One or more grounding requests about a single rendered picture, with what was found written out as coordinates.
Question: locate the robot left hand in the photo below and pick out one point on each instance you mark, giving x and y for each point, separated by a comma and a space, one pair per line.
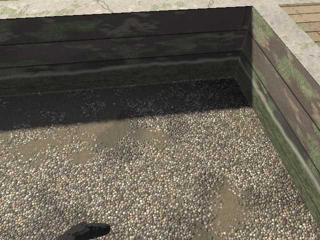
85, 231

